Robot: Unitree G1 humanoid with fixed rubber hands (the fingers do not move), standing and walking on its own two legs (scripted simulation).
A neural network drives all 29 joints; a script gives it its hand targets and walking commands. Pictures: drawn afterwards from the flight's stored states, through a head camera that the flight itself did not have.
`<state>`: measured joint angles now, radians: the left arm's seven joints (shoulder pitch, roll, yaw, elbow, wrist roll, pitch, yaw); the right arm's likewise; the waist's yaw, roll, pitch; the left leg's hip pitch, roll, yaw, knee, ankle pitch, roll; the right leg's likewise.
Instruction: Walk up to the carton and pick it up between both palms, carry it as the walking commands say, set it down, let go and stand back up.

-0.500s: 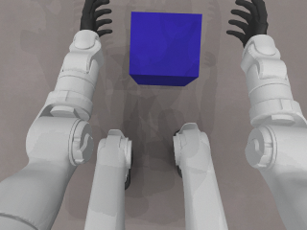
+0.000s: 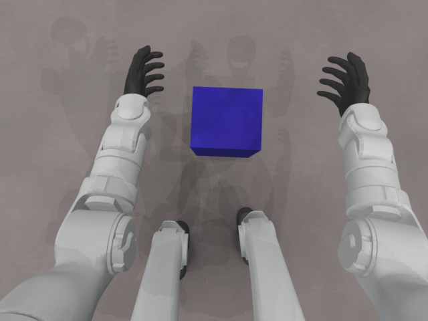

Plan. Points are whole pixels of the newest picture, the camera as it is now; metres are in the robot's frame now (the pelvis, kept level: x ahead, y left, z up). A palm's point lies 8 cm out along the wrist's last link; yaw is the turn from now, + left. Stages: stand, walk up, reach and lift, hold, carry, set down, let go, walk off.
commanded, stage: set down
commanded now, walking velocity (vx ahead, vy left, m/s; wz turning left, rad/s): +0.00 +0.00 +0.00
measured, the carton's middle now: (224, 127) +0.50 -0.07 -0.49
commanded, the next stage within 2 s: let go in 0.22 s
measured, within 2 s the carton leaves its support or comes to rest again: neither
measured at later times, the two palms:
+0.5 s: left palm (106, 124) +0.43 +0.14 -0.05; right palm (365, 122) +0.41 -0.25 -0.05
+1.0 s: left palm out of the picture +0.26 +0.22 +0.07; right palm (414, 271) +0.23 -0.22 +0.06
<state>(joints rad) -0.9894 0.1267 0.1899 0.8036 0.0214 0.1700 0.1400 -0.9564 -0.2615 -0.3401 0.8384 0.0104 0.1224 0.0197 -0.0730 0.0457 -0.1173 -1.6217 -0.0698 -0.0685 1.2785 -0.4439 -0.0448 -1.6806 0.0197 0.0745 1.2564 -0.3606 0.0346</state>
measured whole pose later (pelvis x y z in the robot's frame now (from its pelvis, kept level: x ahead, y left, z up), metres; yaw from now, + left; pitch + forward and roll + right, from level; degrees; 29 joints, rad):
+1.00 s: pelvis +0.07 +0.01 +0.15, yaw -2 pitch +8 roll +0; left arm 0.17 0.15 0.05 0.47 0.05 0.01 -0.01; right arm 0.20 -0.17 -0.08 0.48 -0.03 0.01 0.08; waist 0.00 0.01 0.03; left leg -0.37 -0.03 -0.08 0.52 -0.29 -0.01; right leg -0.42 0.00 0.07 0.49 -0.22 0.03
